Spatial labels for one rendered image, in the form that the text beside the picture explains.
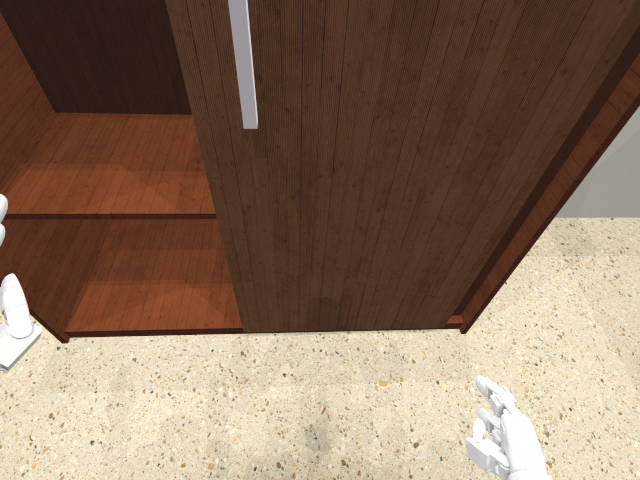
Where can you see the handle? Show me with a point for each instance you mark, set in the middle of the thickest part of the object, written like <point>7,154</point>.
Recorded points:
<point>240,26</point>

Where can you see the robot right hand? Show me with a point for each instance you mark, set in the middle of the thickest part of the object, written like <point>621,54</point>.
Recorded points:
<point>514,444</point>

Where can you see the robot left hand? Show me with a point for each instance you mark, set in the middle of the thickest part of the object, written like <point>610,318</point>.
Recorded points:
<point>20,334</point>

